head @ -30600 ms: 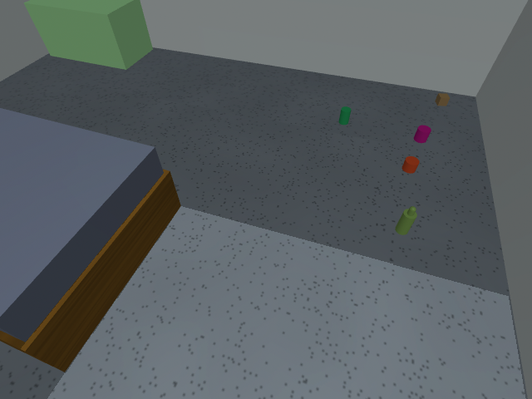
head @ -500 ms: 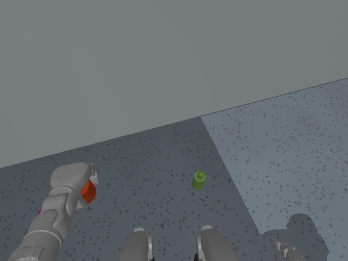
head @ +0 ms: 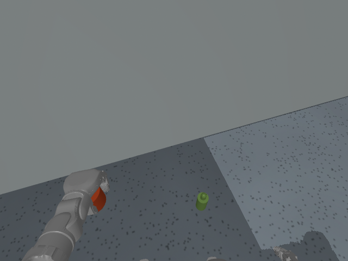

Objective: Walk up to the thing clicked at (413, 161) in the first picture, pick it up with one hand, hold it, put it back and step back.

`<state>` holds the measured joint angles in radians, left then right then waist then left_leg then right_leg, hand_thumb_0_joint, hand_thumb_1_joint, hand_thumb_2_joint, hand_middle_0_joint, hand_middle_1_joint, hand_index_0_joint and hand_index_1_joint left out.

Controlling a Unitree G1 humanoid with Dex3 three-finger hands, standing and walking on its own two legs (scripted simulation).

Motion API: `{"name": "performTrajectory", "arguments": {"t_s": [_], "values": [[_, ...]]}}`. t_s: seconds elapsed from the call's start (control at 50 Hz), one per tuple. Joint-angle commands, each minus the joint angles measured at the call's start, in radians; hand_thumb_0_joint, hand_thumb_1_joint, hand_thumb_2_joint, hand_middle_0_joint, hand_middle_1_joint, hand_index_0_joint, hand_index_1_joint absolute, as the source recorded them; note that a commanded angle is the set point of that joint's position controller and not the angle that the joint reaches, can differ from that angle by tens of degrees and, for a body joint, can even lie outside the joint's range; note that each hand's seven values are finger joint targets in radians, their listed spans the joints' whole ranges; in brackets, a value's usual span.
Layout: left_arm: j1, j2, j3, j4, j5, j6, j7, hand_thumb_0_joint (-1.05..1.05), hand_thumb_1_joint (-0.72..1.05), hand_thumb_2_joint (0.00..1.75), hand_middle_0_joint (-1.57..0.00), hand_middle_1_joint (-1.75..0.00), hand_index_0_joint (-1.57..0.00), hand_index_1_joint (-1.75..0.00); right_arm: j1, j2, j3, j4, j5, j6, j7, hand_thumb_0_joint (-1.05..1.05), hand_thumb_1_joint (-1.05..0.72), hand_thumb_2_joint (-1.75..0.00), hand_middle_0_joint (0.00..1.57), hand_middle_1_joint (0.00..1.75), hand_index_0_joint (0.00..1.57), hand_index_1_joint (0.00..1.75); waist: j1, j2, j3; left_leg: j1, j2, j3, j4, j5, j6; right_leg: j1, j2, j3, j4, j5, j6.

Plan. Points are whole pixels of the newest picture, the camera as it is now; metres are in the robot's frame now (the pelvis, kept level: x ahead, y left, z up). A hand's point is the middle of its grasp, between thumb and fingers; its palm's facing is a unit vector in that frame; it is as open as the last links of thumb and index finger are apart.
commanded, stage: hold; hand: left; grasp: from above
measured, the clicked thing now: (90, 197) +0.32 +0.24 -0.12
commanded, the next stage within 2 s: crouch in 1.92 s
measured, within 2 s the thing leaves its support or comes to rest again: neither
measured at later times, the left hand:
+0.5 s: hand (88, 187) +0.32 +0.22 -0.04, palm faces -0.45 -0.08 -0.89, open 8.0 cm
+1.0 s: hand (87, 188) +0.31 +0.21 -0.02, palm faces -0.45 -0.07 -0.89, open 8.0 cm
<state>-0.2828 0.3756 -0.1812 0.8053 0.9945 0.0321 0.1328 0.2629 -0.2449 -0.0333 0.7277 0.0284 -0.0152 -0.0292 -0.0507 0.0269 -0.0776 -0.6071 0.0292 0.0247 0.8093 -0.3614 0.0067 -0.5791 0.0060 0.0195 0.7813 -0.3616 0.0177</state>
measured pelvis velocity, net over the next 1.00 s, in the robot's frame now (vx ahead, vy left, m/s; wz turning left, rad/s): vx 0.01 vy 0.00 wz -0.01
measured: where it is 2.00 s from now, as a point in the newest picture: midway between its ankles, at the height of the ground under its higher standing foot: outside the picture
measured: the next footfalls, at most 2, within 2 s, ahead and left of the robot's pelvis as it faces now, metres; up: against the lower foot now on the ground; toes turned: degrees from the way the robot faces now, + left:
none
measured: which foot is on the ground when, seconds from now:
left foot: down 0.00-1.00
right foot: down 0.00-1.00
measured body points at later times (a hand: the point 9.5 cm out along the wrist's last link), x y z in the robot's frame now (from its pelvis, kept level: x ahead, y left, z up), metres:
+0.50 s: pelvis +0.02 +0.00 +0.02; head +0.04 -0.01 +0.47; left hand +0.34 +0.22 +0.01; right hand +0.13 -0.26 -0.10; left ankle +0.02 +0.11 -0.70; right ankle +0.02 -0.13 -0.70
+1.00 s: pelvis +0.01 +0.00 +0.03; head +0.03 -0.02 +0.48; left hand +0.32 +0.21 +0.03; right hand +0.14 -0.26 -0.09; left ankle +0.02 +0.11 -0.70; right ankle +0.02 -0.13 -0.70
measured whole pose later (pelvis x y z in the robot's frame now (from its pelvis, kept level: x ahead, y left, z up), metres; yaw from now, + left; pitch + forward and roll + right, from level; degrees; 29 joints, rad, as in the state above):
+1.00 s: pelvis +0.01 +0.00 +0.03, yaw -1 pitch +2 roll +0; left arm -0.23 0.38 -0.22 0.65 0.99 0.03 0.00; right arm 0.22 -0.26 -0.04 0.67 0.06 0.06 -0.03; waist 0.00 0.04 -0.02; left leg -0.31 0.02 0.05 0.53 -0.26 0.00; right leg -0.30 0.00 0.04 0.53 -0.27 0.01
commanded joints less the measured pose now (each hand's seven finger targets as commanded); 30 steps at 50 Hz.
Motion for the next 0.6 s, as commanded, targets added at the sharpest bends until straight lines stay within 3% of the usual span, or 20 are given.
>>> {"name": "performTrajectory", "arguments": {"t_s": [0.0, 0.02, 0.1, 0.16, 0.2, 0.3, 0.38, 0.4, 0.46, 0.48, 0.58], "values": [[-0.320, 0.198, 0.071, -0.204, 0.012, -0.003, 0.040, 0.00, 0.45, 0.76, -0.87, -0.71, -0.88, -0.70, -0.006, -0.151, -0.050, -0.106, 0.003, -0.032, -0.014, 0.00, -0.90, -0.90, 0.20, 0.30, 0.20, 0.30, 0.003, 0.023, -0.283, 0.260, -0.037, -0.017, -0.138, 0.252, -0.007, 0.118, 0.032, -0.010, -0.149, 0.227, -0.028], [-0.322, 0.213, 0.085, -0.204, 0.009, -0.002, 0.043, 0.00, 0.47, 0.72, -0.88, -0.67, -0.90, -0.66, -0.006, -0.158, -0.054, -0.109, 0.005, -0.030, -0.015, 0.00, -0.90, -0.90, 0.20, 0.30, 0.20, 0.30, 0.004, 0.020, -0.287, 0.282, -0.037, -0.013, -0.147, 0.254, -0.007, 0.128, 0.031, -0.011, -0.157, 0.228, -0.028], [-0.327, 0.200, 0.067, -0.193, 0.017, 0.001, 0.034, 0.00, 0.47, 0.70, -0.89, -0.64, -0.90, -0.63, -0.016, -0.154, -0.052, -0.106, 0.007, -0.025, -0.015, 0.00, -0.90, -0.90, 0.20, 0.30, 0.20, 0.30, -0.002, 0.007, -0.259, 0.288, -0.039, -0.010, -0.168, 0.266, -0.004, 0.147, 0.031, -0.007, -0.180, 0.245, -0.026], [-0.318, 0.223, 0.083, -0.214, 0.014, -0.002, 0.022, 0.00, 0.49, 0.71, -0.89, -0.65, -0.90, -0.64, -0.030, -0.158, -0.057, -0.115, 0.010, -0.022, -0.015, 0.00, -0.90, -0.90, 0.20, 0.30, 0.20, 0.30, 0.019, 0.018, -0.268, 0.312, -0.043, -0.006, -0.187, 0.282, -0.005, 0.182, 0.030, -0.004, -0.196, 0.257, -0.026], [-0.343, 0.202, 0.061, -0.237, 0.010, -0.002, 0.011, 0.00, 0.51, 0.72, -0.90, -0.66, -0.92, -0.64, -0.039, -0.154, -0.054, -0.121, 0.011, -0.021, -0.015, 0.00, -0.90, -0.90, 0.20, 0.30, 0.20, 0.30, 0.008, 0.021, -0.257, 0.321, -0.041, -0.005, -0.202, 0.274, -0.005, 0.183, 0.032, -0.002, -0.206, 0.250, -0.027], [-0.303, 0.203, 0.059, -0.241, 0.010, -0.006, -0.015, 0.00, 0.53, 0.72, -0.93, -0.64, -0.94, -0.63, -0.045, -0.158, -0.056, -0.138, 0.016, -0.013, -0.013, 0.00, -0.89, -0.90, 0.20, 0.30, 0.20, 0.30, 0.021, 0.017, -0.239, 0.348, -0.034, -0.008, -0.231, 0.298, -0.008, 0.207, 0.038, -0.012, -0.218, 0.256, -0.033], [-0.316, 0.200, 0.058, -0.267, 0.007, -0.007, -0.033, 0.00, 0.52, 0.73, -0.92, -0.65, -0.93, -0.63, -0.045, -0.159, -0.058, -0.141, 0.017, -0.007, -0.012, 0.00, -0.89, -0.90, 0.20, 0.30, 0.20, 0.30, 0.020, 0.019, -0.264, 0.384, -0.033, -0.006, -0.233, 0.368, -0.006, 0.237, 0.039, -0.010, -0.222, 0.316, -0.031], [-0.329, 0.220, 0.072, -0.288, 0.005, -0.009, -0.035, 0.00, 0.54, 0.73, -0.92, -0.67, -0.94, -0.65, -0.048, -0.157, -0.056, -0.142, 0.017, -0.005, -0.013, 0.00, -0.89, -0.90, 0.20, 0.30, 0.20, 0.30, 0.032, 0.018, -0.265, 0.376, -0.034, -0.007, -0.238, 0.376, -0.005, 0.256, 0.039, -0.009, -0.227, 0.329, -0.030], [-0.313, 0.193, 0.056, -0.279, 0.006, -0.006, -0.040, 0.00, 0.55, 0.74, -0.93, -0.67, -0.95, -0.65, -0.053, -0.153, -0.053, -0.149, 0.020, 0.000, -0.013, 0.00, -0.89, -0.90, 0.20, 0.30, 0.20, 0.30, 0.022, 0.006, -0.237, 0.383, -0.038, 0.003, -0.252, 0.364, 0.000, 0.256, 0.033, -0.002, -0.243, 0.333, -0.028], [-0.308, 0.215, 0.072, -0.279, 0.008, -0.005, -0.042, 0.00, 0.57, 0.74, -0.93, -0.68, -0.95, -0.66, -0.056, -0.155, -0.055, -0.150, 0.020, 0.003, -0.013, 0.00, -0.89, -0.90, 0.20, 0.30, 0.20, 0.30, 0.031, 0.008, -0.239, 0.386, -0.038, 0.006, -0.253, 0.373, 0.002, 0.262, 0.033, -0.003, -0.249, 0.343, -0.027], [-0.311, 0.219, 0.069, -0.298, 0.008, -0.009, -0.061, 0.00, 0.55, 0.77, -0.94, -0.67, -0.95, -0.66, -0.068, -0.155, -0.053, -0.160, 0.022, 0.014, -0.013, 0.00, -0.89, -0.90, 0.20, 0.30, 0.20, 0.30, 0.039, 0.006, -0.228, 0.402, -0.037, 0.005, -0.276, 0.371, 0.004, 0.290, 0.033, -0.007, -0.269, 0.335, -0.027]]}}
